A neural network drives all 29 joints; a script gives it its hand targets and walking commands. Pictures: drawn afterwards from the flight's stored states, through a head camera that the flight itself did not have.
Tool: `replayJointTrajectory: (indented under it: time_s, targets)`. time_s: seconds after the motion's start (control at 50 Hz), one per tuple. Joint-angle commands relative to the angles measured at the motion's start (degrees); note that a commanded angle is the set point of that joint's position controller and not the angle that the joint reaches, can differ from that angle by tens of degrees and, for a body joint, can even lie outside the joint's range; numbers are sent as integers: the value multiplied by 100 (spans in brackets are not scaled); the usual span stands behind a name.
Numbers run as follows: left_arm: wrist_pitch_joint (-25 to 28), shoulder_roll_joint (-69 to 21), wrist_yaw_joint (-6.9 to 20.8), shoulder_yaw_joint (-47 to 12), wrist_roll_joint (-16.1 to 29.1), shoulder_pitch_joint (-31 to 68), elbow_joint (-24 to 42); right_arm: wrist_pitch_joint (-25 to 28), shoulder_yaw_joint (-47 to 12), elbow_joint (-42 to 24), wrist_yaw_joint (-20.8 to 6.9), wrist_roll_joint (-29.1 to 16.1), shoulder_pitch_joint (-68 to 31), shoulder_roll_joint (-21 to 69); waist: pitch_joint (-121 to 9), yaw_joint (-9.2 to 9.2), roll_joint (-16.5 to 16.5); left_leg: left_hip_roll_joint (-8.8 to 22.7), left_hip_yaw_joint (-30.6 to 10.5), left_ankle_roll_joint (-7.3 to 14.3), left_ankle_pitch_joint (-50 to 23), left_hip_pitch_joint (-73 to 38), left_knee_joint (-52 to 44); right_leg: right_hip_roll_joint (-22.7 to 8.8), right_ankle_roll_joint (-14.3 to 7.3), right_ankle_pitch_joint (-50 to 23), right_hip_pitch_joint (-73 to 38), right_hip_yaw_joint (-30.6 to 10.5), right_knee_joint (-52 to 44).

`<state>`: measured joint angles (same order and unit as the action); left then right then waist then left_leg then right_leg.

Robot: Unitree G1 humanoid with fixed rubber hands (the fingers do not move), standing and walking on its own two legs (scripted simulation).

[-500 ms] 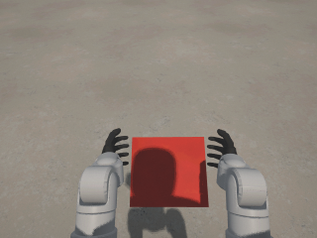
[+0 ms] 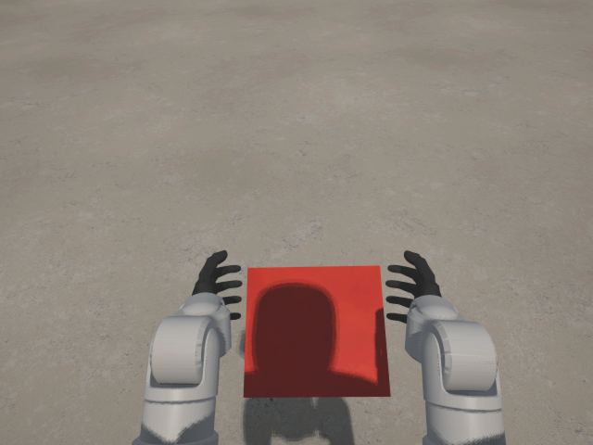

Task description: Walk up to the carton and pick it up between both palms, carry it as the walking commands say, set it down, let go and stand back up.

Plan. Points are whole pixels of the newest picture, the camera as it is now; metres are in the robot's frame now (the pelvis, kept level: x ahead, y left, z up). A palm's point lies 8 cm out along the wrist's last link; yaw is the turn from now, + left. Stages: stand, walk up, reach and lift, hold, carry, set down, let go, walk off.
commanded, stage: carry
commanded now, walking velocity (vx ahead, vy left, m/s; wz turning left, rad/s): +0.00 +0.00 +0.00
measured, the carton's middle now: (314, 330) +0.32 +0.00 -0.02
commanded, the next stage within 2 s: hold in 1.72 s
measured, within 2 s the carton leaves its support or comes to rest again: neither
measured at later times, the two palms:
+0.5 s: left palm (198, 332) +0.26 +0.14 +0.08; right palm (422, 327) +0.26 -0.13 +0.09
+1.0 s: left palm (192, 352) +0.23 +0.14 +0.08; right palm (426, 349) +0.24 -0.13 +0.08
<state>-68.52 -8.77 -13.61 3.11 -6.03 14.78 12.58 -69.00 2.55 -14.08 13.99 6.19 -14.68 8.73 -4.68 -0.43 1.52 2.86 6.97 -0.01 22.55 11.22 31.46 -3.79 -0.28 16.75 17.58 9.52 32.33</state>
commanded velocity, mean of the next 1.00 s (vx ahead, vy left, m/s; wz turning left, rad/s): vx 0.00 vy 0.00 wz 0.00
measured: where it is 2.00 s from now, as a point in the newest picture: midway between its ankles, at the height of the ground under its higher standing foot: outside the picture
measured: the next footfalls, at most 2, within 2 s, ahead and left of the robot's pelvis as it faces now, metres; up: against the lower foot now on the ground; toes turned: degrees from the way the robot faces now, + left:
none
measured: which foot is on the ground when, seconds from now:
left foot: down 0.00-1.00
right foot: down 0.00-1.00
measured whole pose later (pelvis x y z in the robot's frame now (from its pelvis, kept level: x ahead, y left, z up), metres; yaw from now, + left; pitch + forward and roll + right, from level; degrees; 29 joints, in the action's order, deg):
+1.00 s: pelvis -0.05 +0.00 +0.01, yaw +0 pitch +1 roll +0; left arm -57.2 -8.2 -11.2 3.6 -6.6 12.2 3.7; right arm -56.6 3.7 -3.8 10.9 6.6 -12.4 8.2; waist -5.5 0.0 -0.3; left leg 1.9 7.2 1.1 17.5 13.0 29.4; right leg -4.4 -0.4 10.7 18.3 9.5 28.2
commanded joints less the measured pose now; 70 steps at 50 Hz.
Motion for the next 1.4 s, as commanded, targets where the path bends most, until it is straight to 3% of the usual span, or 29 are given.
replayJointTrajectory:
  time_s: [0.0, 0.02, 0.06, 0.12, 0.2, 0.32, 0.54, 0.98, 1.38]
  targets:
    - [257, -6063, 1267, -2752, 1784, 2079, 638, 285, -2868, -685, -1288, -1848, -2181, 6010, -1554, 7, -391, 468, -342, 72, -2097, -191, -333, -789, -168, -3408, -905, -591, -230]
    - [272, -6092, 1268, -2799, 1812, 2097, 716, 310, -2880, -709, -1288, -1860, -2178, 6058, -1633, 23, -281, 537, -383, 110, -2717, -303, -267, -686, -114, -3196, -881, -529, -168]
    - [285, -5999, 1264, -2738, 1743, 1977, 570, 335, -2787, -533, -1284, -1781, -2046, 5980, -1840, 36, -204, 591, -399, 150, -3287, -434, -129, -627, -115, -3192, -962, -498, -52]
    - [348, -5860, 1291, -2602, 1612, 1926, 273, 401, -2623, -185, -1314, -1663, -1952, 5863, -1823, 29, -195, 554, -391, 149, -2886, -329, -179, -643, -148, -3066, -984, -538, -91]
    - [547, -5767, 1354, -2430, 1483, 2093, -62, 606, -2420, 218, -1380, -1533, -2074, 5780, -1531, 32, -178, 566, -481, 156, -2246, -125, -427, -619, -140, -2236, -812, -594, -323]
    - [932, -5586, 1376, -2220, 1381, 2155, -386, 1000, -2152, 573, -1413, -1405, -2107, 5567, -1431, 42, -133, 589, -556, 160, -2012, -63, -599, -601, -146, -1758, -764, -607, -511]
    - [1261, -5292, 1314, -2344, 1372, 1887, -137, 1338, -2235, 354, -1364, -1375, -1808, 5313, -1479, 35, -108, 585, -546, 185, -2061, -59, -639, -600, -155, -1782, -833, -566, -561]
    - [1362, -4963, 1274, -2235, 1270, 1760, -184, 1444, -2150, 355, -1329, -1287, -1727, 5021, -1330, 42, -128, 578, -596, 220, -1547, 191, -771, -585, -163, -1373, -754, -630, -707]
    - [1437, -4851, 1268, -2192, 1276, 1714, -172, 1520, -2137, 322, -1313, -1287, -1697, 4926, -1380, 47, -138, 571, -587, 243, -1496, 251, -742, -565, -192, -1447, -784, -665, -696]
